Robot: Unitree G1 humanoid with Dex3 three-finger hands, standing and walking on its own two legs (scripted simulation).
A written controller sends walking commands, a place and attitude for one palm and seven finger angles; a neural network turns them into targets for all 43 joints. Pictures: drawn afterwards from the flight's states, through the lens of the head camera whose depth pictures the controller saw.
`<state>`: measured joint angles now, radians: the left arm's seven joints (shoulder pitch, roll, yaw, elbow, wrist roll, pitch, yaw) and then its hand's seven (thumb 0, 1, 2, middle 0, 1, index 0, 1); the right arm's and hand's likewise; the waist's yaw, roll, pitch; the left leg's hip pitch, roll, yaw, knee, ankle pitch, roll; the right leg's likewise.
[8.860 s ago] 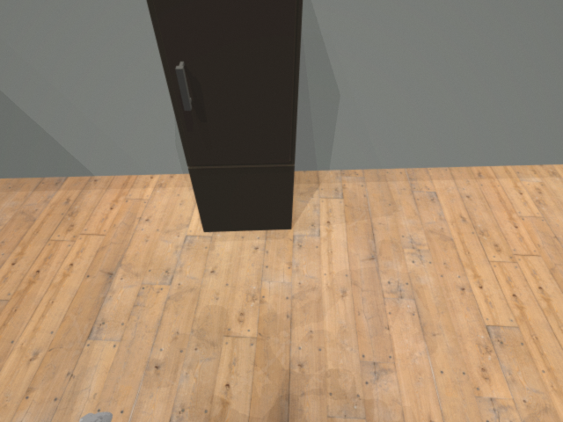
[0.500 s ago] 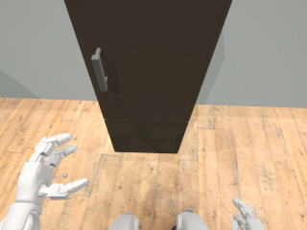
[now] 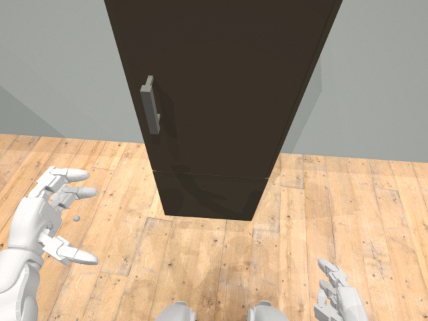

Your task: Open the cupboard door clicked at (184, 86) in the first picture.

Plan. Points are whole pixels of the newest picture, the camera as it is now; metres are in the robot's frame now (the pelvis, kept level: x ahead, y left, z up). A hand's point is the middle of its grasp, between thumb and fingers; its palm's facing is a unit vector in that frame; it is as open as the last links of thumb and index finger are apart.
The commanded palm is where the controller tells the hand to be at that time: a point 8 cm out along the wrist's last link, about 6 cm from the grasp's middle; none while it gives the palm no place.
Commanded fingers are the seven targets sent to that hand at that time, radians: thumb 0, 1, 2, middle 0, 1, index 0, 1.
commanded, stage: raise the hand with hooked fingers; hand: left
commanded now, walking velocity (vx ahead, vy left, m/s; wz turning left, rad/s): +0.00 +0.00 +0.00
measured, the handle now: (152, 105) +0.55 +0.19 +0.04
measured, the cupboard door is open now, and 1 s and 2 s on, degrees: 0 0 0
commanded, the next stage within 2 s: move the hooked fingers beside the handle in 0.68 s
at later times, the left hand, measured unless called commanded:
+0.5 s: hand (82, 200) +0.30 +0.26 +0.06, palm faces +0.03 -1.00 -0.03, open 14.0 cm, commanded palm +0.27 +0.30 +0.06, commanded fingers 0.00 -0.50 0.30 -0.30 -1.20 -0.30 -1.20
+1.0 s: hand (83, 191) +0.31 +0.26 +0.06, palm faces +0.03 -1.00 -0.02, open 14.0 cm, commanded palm +0.30 +0.31 +0.06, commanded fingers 0.00 -0.50 0.30 -0.30 -1.20 -0.30 -1.20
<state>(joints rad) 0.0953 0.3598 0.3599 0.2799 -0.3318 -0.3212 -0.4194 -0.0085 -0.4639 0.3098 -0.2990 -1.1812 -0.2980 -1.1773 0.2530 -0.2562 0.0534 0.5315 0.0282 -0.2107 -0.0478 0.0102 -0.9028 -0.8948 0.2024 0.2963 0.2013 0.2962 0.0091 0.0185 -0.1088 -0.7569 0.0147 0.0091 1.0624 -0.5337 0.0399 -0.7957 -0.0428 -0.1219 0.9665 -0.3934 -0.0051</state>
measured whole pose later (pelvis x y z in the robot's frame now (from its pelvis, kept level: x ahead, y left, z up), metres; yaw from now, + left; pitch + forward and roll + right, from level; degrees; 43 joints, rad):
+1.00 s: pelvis +0.00 -0.01 +0.00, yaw +0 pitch +14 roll -2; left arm -0.15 0.41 0.43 0.55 -0.33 -0.35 -0.51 -0.01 -0.50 0.30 -0.30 -1.20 -0.30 -1.20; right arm 0.27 -0.29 0.05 0.56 0.03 -0.19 -0.07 0.01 -0.90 -0.89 0.20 0.30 0.20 0.30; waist -0.01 0.01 -0.10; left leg -0.76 0.02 0.01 1.03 -0.51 0.03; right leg -0.81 -0.03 -0.11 0.95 -0.38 -0.02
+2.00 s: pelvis +0.00 +0.00 -0.01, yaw -3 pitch +20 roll -3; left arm -0.66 0.58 0.51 1.05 -0.19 -0.41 -0.47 -0.01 -0.49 0.30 -0.30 -1.20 -0.30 -1.20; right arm 0.35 -0.29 0.04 0.60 0.01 -0.01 -0.04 0.01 -0.91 -0.89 0.20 0.30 0.20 0.30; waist -0.11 0.00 -0.10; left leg -0.92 0.04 0.04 1.10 -0.53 0.04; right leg -0.97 -0.01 -0.09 0.99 -0.37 -0.01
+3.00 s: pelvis +0.01 +0.01 -0.01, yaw -4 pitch +24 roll -5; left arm -0.78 0.66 0.52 1.13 -0.14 -0.39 -0.44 -0.01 -0.49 0.30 -0.30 -1.20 -0.30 -1.20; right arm 0.36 -0.29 0.05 0.57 -0.01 0.09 -0.01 0.00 -0.91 -0.89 0.20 0.30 0.20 0.30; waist -0.16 0.01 -0.10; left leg -0.99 0.05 0.03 1.13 -0.55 0.05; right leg -1.02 0.00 -0.10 0.99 -0.37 0.00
